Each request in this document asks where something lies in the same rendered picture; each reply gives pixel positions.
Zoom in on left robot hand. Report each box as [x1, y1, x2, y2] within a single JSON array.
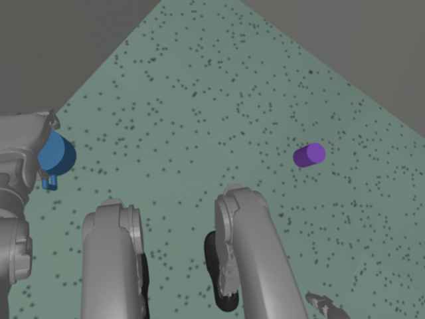
[[0, 108, 60, 181]]

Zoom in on right robot hand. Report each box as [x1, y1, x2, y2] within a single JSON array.
[[305, 293, 351, 319]]

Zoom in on right robot foot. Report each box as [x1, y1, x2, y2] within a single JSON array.
[[204, 231, 239, 312]]

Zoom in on left robot arm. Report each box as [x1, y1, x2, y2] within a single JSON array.
[[0, 148, 39, 319]]

